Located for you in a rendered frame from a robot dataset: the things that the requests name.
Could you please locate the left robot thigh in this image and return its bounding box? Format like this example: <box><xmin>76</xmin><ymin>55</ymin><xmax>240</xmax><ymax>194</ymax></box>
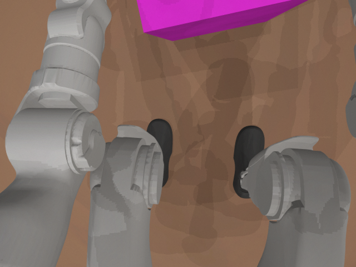
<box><xmin>86</xmin><ymin>137</ymin><xmax>164</xmax><ymax>267</ymax></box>

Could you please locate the robot left forearm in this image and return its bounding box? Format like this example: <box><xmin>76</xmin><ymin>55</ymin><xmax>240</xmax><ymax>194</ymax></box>
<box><xmin>5</xmin><ymin>0</ymin><xmax>112</xmax><ymax>159</ymax></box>

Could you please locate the carton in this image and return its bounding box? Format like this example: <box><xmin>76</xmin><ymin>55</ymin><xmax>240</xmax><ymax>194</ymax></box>
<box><xmin>137</xmin><ymin>0</ymin><xmax>308</xmax><ymax>41</ymax></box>

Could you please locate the right robot shin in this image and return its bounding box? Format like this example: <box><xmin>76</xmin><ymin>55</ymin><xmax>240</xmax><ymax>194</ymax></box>
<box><xmin>240</xmin><ymin>136</ymin><xmax>351</xmax><ymax>213</ymax></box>

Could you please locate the left robot upper arm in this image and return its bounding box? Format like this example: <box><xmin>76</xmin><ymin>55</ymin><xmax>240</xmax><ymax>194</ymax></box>
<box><xmin>0</xmin><ymin>108</ymin><xmax>106</xmax><ymax>267</ymax></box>

